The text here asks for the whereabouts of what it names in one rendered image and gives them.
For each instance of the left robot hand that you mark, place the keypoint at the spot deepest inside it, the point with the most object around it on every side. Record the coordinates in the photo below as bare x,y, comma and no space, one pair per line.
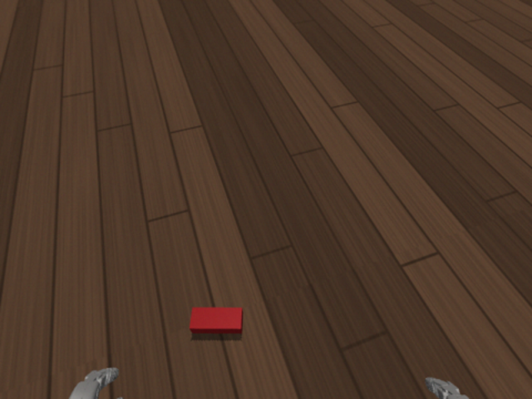
94,382

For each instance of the carton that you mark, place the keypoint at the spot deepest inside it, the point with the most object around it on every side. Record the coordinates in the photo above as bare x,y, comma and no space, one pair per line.
216,320

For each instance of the right robot hand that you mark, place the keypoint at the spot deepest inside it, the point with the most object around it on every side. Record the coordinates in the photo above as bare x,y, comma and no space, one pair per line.
443,390

